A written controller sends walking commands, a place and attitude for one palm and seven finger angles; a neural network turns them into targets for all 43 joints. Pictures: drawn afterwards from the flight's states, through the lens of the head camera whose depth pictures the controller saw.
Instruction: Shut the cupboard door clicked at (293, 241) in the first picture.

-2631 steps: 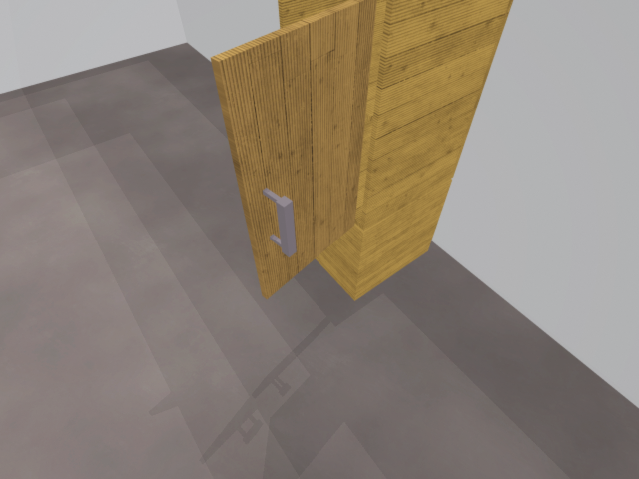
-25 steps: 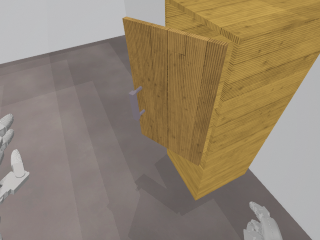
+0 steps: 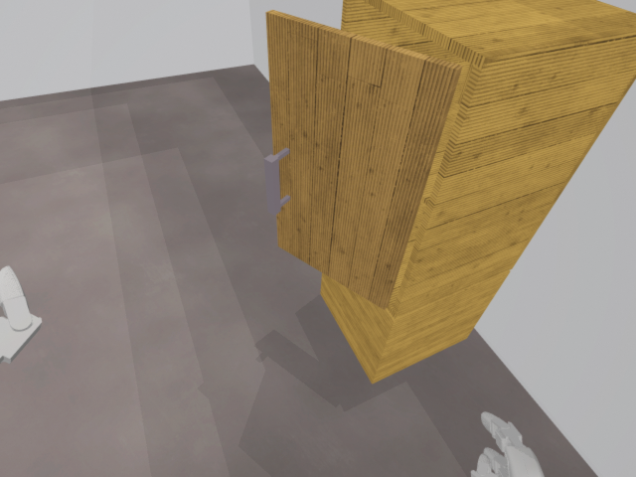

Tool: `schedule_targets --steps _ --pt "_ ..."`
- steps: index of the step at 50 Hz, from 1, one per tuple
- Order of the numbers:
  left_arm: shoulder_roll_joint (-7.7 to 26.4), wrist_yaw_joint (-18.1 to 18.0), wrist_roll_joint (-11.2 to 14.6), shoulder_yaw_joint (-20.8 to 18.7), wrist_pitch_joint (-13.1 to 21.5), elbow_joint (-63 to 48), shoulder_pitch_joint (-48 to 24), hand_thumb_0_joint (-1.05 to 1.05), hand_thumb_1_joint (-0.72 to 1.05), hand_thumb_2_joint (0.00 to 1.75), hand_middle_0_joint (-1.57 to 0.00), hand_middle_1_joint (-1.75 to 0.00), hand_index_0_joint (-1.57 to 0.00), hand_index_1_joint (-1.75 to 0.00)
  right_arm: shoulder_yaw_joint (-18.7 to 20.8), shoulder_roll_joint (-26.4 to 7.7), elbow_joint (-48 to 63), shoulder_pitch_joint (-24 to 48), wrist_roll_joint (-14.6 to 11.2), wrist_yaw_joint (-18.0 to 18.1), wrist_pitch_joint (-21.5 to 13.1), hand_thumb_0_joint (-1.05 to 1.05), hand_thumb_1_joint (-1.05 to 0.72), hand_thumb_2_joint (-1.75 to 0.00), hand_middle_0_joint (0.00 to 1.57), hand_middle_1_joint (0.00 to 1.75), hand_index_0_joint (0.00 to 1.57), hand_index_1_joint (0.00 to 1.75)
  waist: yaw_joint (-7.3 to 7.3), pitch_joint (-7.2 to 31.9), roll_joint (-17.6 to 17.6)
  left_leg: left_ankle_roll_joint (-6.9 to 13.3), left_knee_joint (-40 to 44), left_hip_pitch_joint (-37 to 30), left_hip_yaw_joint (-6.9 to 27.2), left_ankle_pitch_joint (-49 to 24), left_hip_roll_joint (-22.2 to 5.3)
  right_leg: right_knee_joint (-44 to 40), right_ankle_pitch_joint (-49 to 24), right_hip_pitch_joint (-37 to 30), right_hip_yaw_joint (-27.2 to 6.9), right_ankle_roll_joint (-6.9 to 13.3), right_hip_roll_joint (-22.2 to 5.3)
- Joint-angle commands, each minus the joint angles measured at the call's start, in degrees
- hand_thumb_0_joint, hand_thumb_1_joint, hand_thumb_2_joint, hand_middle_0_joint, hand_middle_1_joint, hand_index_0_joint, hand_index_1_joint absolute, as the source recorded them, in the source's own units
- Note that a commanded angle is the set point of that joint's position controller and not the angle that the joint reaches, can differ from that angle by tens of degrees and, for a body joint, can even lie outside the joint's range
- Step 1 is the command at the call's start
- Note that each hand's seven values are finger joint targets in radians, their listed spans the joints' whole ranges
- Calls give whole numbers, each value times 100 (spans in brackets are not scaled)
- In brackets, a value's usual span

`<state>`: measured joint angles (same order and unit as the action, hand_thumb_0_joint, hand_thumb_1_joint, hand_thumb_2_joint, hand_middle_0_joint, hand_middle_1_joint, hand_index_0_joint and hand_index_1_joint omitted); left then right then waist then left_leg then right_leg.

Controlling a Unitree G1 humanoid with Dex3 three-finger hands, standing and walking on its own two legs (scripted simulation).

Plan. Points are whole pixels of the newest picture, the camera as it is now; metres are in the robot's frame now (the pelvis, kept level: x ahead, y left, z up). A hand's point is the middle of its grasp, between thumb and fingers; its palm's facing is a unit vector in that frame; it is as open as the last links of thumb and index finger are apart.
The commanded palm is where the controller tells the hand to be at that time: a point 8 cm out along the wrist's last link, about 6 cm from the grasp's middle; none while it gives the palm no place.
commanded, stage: step back with the hand held close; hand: left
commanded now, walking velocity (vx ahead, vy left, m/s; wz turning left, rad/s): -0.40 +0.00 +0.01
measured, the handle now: (279, 181) +0.71 +0.13 -0.06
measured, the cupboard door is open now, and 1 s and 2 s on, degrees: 28 28 28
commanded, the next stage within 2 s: stop stepping back and stand still in 0.76 s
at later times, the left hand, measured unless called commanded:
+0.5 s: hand out of the picture +0.14 +0.26 +0.18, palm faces +0.46 -0.78 -0.43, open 7.4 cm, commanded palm +0.07 +0.31 +0.20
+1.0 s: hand out of the picture +0.09 +0.26 +0.19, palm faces +0.37 -0.83 -0.41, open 7.5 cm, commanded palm +0.00 +0.31 +0.20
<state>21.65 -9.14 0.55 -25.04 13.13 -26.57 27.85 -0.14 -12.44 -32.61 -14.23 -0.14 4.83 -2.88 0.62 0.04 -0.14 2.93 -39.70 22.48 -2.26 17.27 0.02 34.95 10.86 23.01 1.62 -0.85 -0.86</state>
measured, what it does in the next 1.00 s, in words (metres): walks backwards: right foot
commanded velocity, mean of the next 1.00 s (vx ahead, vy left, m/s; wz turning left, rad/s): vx -0.30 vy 0.00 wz -0.05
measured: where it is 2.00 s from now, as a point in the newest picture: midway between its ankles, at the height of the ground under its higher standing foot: outside the picture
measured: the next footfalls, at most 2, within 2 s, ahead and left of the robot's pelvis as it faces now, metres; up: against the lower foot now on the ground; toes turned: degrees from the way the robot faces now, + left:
right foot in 0.80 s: -0.15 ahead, -0.15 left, +0.00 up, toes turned +3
right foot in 1.36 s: -0.14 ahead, -0.04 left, +0.00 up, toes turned -4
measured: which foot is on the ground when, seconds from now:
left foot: down 0.00-1.00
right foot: down 0.00-0.56, up 0.58-0.78, down 0.80-1.00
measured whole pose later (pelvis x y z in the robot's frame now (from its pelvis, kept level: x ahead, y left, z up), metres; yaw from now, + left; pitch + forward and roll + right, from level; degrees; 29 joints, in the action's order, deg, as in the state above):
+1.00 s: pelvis -0.13 +0.01 +0.01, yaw +2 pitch +1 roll -4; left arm 26.7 -7.2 4.1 -23.9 13.6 -30.0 28.7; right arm -0.3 -8.7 -35.5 -10.6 0.6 4.5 -4.4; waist -3.8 2.2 0.2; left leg 0.8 -25.6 30.1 -4.2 2.7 -3.4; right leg 29.2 24.7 8.6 -0.2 0.8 1.8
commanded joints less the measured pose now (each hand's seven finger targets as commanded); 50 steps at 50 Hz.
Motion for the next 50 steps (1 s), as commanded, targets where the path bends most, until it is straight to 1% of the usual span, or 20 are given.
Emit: schedule_targets --steps 1,4,8,11,16,19,22,24,26,28,29,32,36,39,41,42,44,47,49,50 --pt "1179 -124 40 -651 435 -1287 -450 0 90 90 -20 -30 -20 -30 322 -770 837 527 42 -13 -367 0 -90 -90 20 30 20 30 -130 138 -55 21 1041 1314 623 1521 -256 -1112 1205 -847 -1343 368 -615" --pt "1345 -177 76 -822 498 -1295 -194 0 90 90 -20 -30 -20 -30 344 -789 770 533 43 -21 -347 0 -90 -90 20 30 20 30 -148 294 98 9 1333 1046 708 1340 -310 -1142 1186 -737 -1007 295 -483" --pt "1251 -170 10 -951 587 -1300 24 0 90 90 -20 -30 -20 -30 356 -884 845 621 4 32 -393 0 -90 -90 20 30 20 30 -88 521 1039 391 2553 2645 1394 2315 -1066 547 75 -2491 -387 -6 247" --pt "1230 -83 -55 -1013 617 -1164 94 0 90 90 -20 -30 -20 -30 422 -883 872 684 30 51 -465 0 -90 -90 20 30 20 30 -42 429 1077 545 2532 3182 1569 2365 -1354 1091 -554 -2960 -449 -62 483" --pt "1190 -13 59 -826 662 -1352 -54 0 90 90 -20 -30 -20 -30 401 -766 690 553 59 24 -546 0 -90 -90 20 30 20 30 -126 761 248 153 1411 1792 890 979 -635 106 -1308 -1893 -1280 214 -88" --pt "1436 -77 64 -877 629 -1516 -145 0 90 90 -20 -30 -20 -30 425 -683 633 589 63 -29 -481 0 -90 -90 20 30 20 30 -144 767 -290 -114 477 966 511 1178 -187 -1120 319 -729 -2123 511 -800" --pt "1449 -178 104 -775 553 -1517 -44 0 90 90 -20 -30 -20 -30 376 -526 568 640 42 -87 -309 0 -90 -90 20 30 20 30 -204 789 -740 -283 -159 -153 313 358 24 -1715 652 308 -1964 714 -1229" --pt "1555 -240 118 -910 552 -1579 6 0 90 90 -20 -30 -20 -30 410 -603 561 613 37 -51 -226 0 -90 -90 20 30 20 30 -265 687 -310 -217 315 -450 484 291 -59 -1628 775 647 -1483 556 -907" --pt "1459 -227 144 -885 607 -1636 124 0 90 90 -20 -30 -20 -30 377 -662 681 665 5 13 -235 0 -90 -90 20 30 20 30 -264 542 460 -13 1570 120 1063 1092 -571 -924 1266 289 -769 211 -158" --pt "1347 -169 73 -1061 658 -1599 53 0 90 90 -20 -30 -20 -30 422 -834 732 837 46 99 -409 0 -90 -90 20 30 20 30 -136 647 2042 532 3560 2286 2497 3192 -1881 1591 823 -1836 -156 -86 825" --pt "1444 -110 85 -1057 671 -1689 -103 0 90 90 -20 -30 -20 -30 447 -711 718 909 77 114 -485 0 -90 -90 20 30 20 30 -116 770 1818 581 3618 2144 2644 2669 -2080 2263 1054 -1797 -294 -65 796" --pt "1143 -97 234 -803 527 -1162 179 0 90 90 -20 -30 -20 -30 546 -666 504 893 60 -46 -609 0 -90 -90 20 30 20 30 -20 816 1205 395 2877 1009 1500 1592 -1802 1907 1760 -1129 -155 66 652" --pt "967 -26 344 -287 482 -1384 -12 0 90 90 -20 -30 -20 -30 386 -568 261 731 116 -101 -657 0 -90 -90 20 30 20 30 -93 820 1248 -140 2861 -387 1135 875 -1637 -763 1714 -912 5 194 375" --pt "1317 -47 232 -366 568 -1673 -734 0 90 90 -20 -30 -20 -30 333 -490 70 562 224 -85 -557 0 -90 -90 20 30 20 30 -184 987 573 -553 1617 -1239 485 -509 -1090 -1964 833 -356 -1151 666 -491" --pt "1668 -138 195 -604 661 -1683 -1280 0 90 90 -20 -30 -20 -30 289 -463 84 741 233 17 -638 0 -90 -90 20 30 20 30 -126 1193 306 -651 1105 -1844 -36 -1292 -807 -1787 -393 128 -1229 592 -816" --pt "1322 -51 207 -217 613 -1643 -1461 0 90 90 -20 -30 -20 -30 361 -447 119 790 85 40 -659 0 -90 -90 20 30 20 30 -251 1119 -179 -592 1129 -2137 -109 -867 -522 -1682 120 532 -680 352 -452" --pt "1745 -31 273 -756 504 -1665 -838 0 90 90 -20 -30 -20 -30 403 -559 340 958 39 98 -639 0 -90 -90 20 30 20 30 -205 931 332 -533 1410 -2205 22 -395 -568 -1550 1057 776 -271 255 -99" --pt "1546 50 444 -976 335 -1399 482 0 90 90 -20 -30 -20 -30 322 -571 670 990 47 35 -436 0 -90 -90 20 30 20 30 -89 750 1267 -666 2476 -1094 402 1390 -633 -1343 2438 -15 189 416 468" --pt "1842 41 509 -1369 247 -1381 917 0 90 90 -20 -30 -20 -30 334 -589 742 907 66 39 -366 0 -90 -90 20 30 20 30 -73 874 1057 -785 2264 -875 266 1514 -436 -1489 2619 -296 229 536 452" --pt "1704 36 521 -1233 222 -1413 1044 0 90 90 -20 -30 -20 -30 308 -523 731 736 70 39 -330 0 -90 -90 20 30 20 30 -119 864 484 -760 1621 -1058 -6 981 -229 -1685 2601 -115 78 646 181"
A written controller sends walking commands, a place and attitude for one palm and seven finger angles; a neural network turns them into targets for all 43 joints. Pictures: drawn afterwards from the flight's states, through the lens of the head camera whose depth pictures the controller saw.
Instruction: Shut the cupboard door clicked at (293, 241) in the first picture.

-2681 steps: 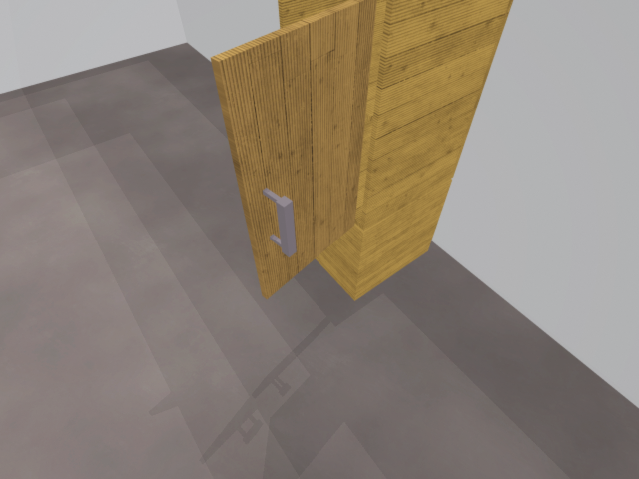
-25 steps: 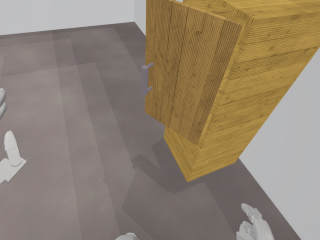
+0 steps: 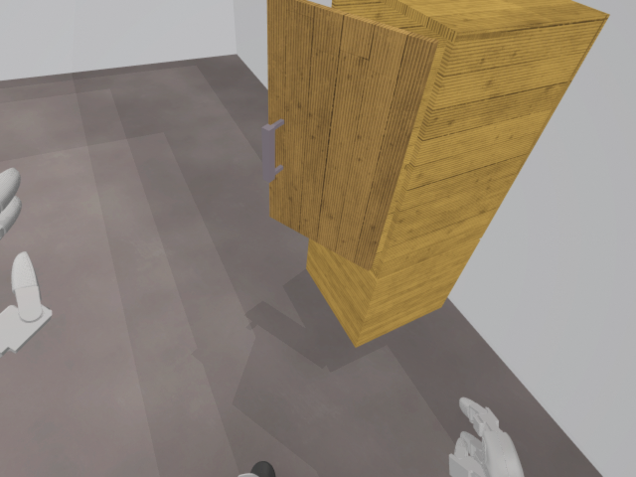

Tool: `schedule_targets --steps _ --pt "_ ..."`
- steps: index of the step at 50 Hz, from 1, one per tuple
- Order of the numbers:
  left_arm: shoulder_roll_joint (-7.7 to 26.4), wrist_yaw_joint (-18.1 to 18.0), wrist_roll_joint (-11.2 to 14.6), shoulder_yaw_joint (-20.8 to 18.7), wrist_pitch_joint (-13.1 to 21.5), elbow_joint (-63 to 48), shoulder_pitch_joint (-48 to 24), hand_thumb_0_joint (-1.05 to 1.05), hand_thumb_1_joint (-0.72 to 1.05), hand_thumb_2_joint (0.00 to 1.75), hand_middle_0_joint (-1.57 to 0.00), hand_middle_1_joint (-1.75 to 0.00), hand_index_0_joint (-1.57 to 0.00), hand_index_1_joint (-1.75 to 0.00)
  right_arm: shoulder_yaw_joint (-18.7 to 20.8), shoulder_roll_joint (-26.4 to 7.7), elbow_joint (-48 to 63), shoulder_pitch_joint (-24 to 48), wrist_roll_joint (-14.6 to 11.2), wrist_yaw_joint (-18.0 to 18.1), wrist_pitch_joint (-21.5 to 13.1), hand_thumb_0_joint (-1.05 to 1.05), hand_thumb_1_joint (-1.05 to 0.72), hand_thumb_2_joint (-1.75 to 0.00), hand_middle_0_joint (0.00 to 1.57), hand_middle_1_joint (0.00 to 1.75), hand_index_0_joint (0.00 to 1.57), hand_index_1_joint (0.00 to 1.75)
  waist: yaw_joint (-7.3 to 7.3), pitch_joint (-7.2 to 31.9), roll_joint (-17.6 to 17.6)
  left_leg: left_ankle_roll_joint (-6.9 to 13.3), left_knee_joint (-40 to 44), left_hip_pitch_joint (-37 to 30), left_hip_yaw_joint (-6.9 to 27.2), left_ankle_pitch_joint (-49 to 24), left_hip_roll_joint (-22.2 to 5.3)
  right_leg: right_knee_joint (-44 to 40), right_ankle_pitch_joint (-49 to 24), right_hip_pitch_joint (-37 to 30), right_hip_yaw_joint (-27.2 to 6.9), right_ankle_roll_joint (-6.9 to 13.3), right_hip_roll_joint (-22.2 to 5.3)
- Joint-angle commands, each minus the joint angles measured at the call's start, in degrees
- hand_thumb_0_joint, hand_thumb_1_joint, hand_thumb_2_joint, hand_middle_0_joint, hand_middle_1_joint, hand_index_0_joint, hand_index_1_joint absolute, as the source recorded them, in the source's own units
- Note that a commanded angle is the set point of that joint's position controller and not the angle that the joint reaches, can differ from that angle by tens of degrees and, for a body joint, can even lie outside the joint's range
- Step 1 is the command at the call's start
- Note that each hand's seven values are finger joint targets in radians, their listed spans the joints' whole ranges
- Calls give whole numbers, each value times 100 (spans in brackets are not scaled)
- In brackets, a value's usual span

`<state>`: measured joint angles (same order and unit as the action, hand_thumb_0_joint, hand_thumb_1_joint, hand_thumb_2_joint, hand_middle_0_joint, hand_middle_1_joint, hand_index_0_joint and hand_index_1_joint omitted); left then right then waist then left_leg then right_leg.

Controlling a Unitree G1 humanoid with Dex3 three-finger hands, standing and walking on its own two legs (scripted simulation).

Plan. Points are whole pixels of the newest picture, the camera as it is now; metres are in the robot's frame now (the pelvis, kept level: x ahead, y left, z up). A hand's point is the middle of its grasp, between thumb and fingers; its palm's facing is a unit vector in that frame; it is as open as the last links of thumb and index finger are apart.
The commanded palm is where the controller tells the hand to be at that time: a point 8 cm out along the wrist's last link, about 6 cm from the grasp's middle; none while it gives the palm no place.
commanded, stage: stop stepping back and stand still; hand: left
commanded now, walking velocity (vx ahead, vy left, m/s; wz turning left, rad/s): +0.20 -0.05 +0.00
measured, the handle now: (274, 150) +0.84 +0.10 -0.07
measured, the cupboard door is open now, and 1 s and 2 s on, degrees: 28 28 28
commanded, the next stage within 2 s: let the arm hang, fingers relaxed in 0.80 s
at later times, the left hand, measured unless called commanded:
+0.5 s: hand out of the picture +0.17 +0.27 +0.20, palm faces +0.39 -0.80 -0.45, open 7.4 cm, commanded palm +0.13 +0.31 +0.19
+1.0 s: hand (37, 392) +0.20 +0.29 +0.06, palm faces +0.13 -0.86 -0.50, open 7.4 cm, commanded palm none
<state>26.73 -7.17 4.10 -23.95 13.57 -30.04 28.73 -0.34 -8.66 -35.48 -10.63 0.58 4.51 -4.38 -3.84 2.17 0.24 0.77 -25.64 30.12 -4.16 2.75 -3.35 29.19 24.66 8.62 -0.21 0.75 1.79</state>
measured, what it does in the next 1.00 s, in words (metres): steps on the spot: right foot, then left foot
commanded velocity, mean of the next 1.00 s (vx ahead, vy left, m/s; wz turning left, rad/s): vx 0.04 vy -0.06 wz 0.00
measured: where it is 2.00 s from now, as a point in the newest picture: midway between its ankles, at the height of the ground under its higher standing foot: outside the picture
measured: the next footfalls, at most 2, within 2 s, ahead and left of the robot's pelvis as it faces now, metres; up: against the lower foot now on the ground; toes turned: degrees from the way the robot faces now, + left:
right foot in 0.36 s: -0.02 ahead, -0.05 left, +0.00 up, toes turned -6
left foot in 0.62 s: +0.02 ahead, +0.18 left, +0.00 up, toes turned +1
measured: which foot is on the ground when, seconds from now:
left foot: down 0.00-0.36, up 0.38-0.60, down 0.62-1.00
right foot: down 0.00-0.18, up 0.20-0.34, down 0.36-1.00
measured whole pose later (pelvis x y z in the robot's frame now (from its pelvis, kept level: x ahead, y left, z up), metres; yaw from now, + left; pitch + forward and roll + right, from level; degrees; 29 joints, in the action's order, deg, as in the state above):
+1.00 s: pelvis -0.04 +0.06 +0.00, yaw -3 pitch +2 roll +0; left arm 22.8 -2.4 -0.5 -10.5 3.7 -0.8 19.1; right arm -0.2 -15.3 -40.2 -8.2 0.0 0.1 -3.7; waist 0.4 2.5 3.7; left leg -0.9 -34.3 19.7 -3.7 16.3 -3.2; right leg 33.7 19.0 16.5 3.0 1.6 0.6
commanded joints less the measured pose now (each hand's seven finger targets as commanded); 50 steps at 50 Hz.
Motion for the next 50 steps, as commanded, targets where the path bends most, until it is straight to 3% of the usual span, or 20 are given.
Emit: schedule_targets --steps 1,3,5,7,8,9,10,11,14,16,18,19,21,28,32,34,44,45,46,50 --pt "1187 -179 169 -1320 173 -1088 945 0 90 90 -20 -30 -20 -30 359 -907 940 227 -13 73 -162 0 -90 -90 20 30 20 30 261 632 -190 -461 -765 -2342 -25 1765 294 -1455 1363 2011 -205 617 -533" --pt "1021 -262 97 -1068 64 -1026 508 0 90 90 -20 -30 -20 -30 365 -955 713 105 34 96 -105 0 -90 -90 20 30 20 30 169 167 -992 -338 -2286 -2467 322 1363 253 -1791 1687 3191 -930 888 -1350" --pt "688 -358 -11 -604 -79 -777 -429 0 90 90 -20 -30 -20 -30 263 -969 576 28 24 138 -196 0 -90 -90 20 30 20 30 11 -214 -674 -270 -1740 -2114 586 1488 74 -1297 1348 2852 -447 609 -1187" --pt "562 -385 -139 -285 -116 -502 -1457 0 90 90 -20 -30 -20 -30 291 -1188 535 110 -72 243 -402 0 -90 -90 20 30 20 30 1 -809 479 -110 107 -1323 1203 1941 -186 -160 644 1995 184 63 -317" --pt "600 -414 -144 -313 -26 -546 -1550 0 90 90 -20 -30 -20 -30 305 -1215 532 196 -123 267 -553 0 -90 -90 20 30 20 30 131 -491 1164 -65 1282 -1123 2018 3480 -568 372 695 1433 218 -97 15" --pt "752 -411 -182 -385 53 -837 -1698 0 90 90 -20 -30 -20 -30 310 -1302 554 314 -117 286 -617 0 -90 -90 20 30 20 30 149 -360 1862 -242 2376 -692 2727 4970 -856 1276 810 864 207 -116 399" --pt "703 -397 -216 -447 38 -896 -1590 0 90 90 -20 -30 -20 -30 291 -1248 593 281 -50 242 -635 0 -90 -90 20 30 20 30 251 -392 2214 -496 2810 -404 2951 5314 -1011 1834 750 681 216 -91 552" --pt "731 -350 -193 -455 15 -1091 -1363 0 90 90 -20 -30 -20 -30 292 -1104 602 243 -17 155 -658 0 -90 -90 20 30 20 30 359 -182 2068 -656 2870 -425 2741 5002 -996 2050 646 476 221 -39 594" --pt "960 -259 -125 -814 38 -1656 79 0 90 90 -20 -30 -20 -30 325 -969 810 245 12 -73 -641 0 -90 -90 20 30 20 30 514 656 1658 -451 2076 -668 1225 3415 -561 495 481 -604 630 132 612" --pt "945 -227 -93 -857 -37 -1848 734 0 90 90 -20 -30 -20 -30 280 -860 903 273 44 -159 -463 0 -90 -90 20 30 20 30 434 706 1102 -536 937 -269 500 2863 10 -737 177 -1043 287 269 126" --pt "1279 -286 -110 -1252 -110 -1829 570 0 90 90 -20 -30 -20 -30 320 -879 736 146 75 -176 -181 0 -90 -90 20 30 20 30 394 412 -629 -359 -2434 -235 131 1956 482 -2068 1056 759 -2016 969 -1924" --pt "1225 -358 -76 -1365 -140 -1416 328 0 90 90 -20 -30 -20 -30 305 -915 642 91 88 -150 -166 0 -90 -90 20 30 20 30 355 183 -796 -341 -3328 62 430 1962 505 -2439 1750 1426 -2588 1253 -2298" --pt "772 -417 -65 -923 -151 -470 58 0 90 90 -20 -30 -20 -30 261 -896 548 -71 34 -76 -110 0 -90 -90 20 30 20 30 110 -269 -507 -264 -3543 169 652 1641 108 -2171 1733 1667 -1851 1100 -1908" --pt "475 -469 -245 -168 -116 -224 -837 0 90 90 -20 -30 -20 -30 224 -973 601 220 -32 145 -371 0 -90 -90 20 30 20 30 350 -335 -495 46 -397 -1465 -77 1540 144 -1366 519 1148 -877 595 -1151" --pt "731 -440 -171 -479 -14 -988 -605 0 90 90 -20 -30 -20 -30 300 -1122 733 202 -129 142 -494 0 -90 -90 20 30 20 30 364 408 423 284 202 -2398 1023 -835 -835 198 -1887 793 -41 -91 -333" --pt "960 -377 -198 -732 2 -1370 -793 0 90 90 -20 -30 -20 -30 231 -996 676 240 -52 107 -520 0 -90 -90 20 30 20 30 329 308 1082 226 521 -1994 1127 -876 -932 338 -1443 664 220 -181 -185" --pt "738 -372 -42 -915 -31 -786 622 0 90 90 -20 -30 -20 -30 240 -916 879 128 -123 -45 -342 0 -90 -90 20 30 20 30 277 792 515 -91 -161 -1592 264 -541 -406 -254 -3325 -306 -227 58 -521" --pt "-341 506 -558 1844 -957 3224 -170 0 90 90 -20 -30 -20 -30 455 -1893 -36 795 -184 -495 -512 0 -90 -90 20 30 20 30 188 179 319 -108 -954 -1266 160 -1234 -378 320 -4685 422 -1 117 -1000" --pt "-420 685 -523 1788 -1341 3434 -214 0 90 90 -20 -30 -20 -30 513 -1694 -78 362 -126 -457 -229 0 -90 -90 20 30 20 30 221 449 213 -146 -845 -1555 189 -900 -426 276 -4344 612 -284 198 -973" --pt "-220 799 -569 1934 -1355 4529 -1052 0 90 90 -20 -30 -20 -30 338 -1600 -109 196 -4 -406 195 0 -90 -90 20 30 20 30 325 342 -1175 45 -1022 -1235 456 -29 -217 193 -3256 764 -244 346 -1057"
